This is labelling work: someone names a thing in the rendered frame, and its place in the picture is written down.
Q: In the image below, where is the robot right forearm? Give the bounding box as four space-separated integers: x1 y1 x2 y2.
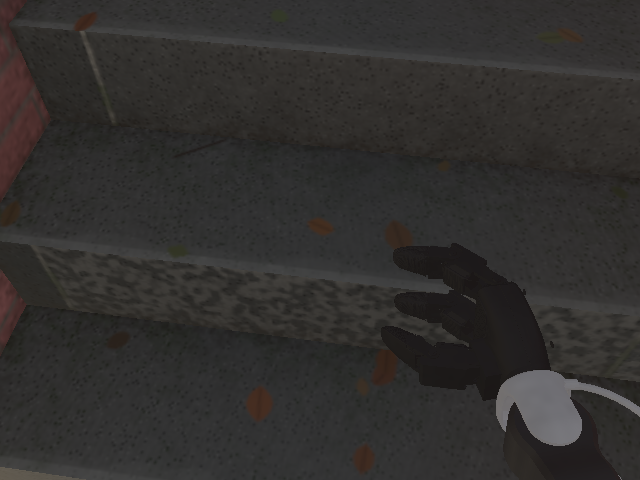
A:
496 370 622 480

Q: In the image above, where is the robot right hand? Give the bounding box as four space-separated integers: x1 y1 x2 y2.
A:
381 243 554 401

